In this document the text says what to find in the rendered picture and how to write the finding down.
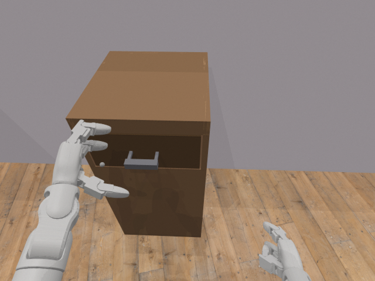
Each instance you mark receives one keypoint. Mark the handle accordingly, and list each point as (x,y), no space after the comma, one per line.
(145,164)

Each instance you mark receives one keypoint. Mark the robot right forearm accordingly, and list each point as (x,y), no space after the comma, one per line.
(295,274)

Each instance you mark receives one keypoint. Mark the drawer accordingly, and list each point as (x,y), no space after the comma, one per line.
(175,151)

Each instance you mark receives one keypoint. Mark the robot left forearm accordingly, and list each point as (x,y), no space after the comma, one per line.
(47,248)

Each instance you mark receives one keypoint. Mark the left robot hand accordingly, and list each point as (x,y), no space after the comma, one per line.
(68,162)

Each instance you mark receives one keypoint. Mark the cabinet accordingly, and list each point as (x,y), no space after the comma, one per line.
(152,93)

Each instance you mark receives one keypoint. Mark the right robot hand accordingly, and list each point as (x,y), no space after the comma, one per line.
(276,259)

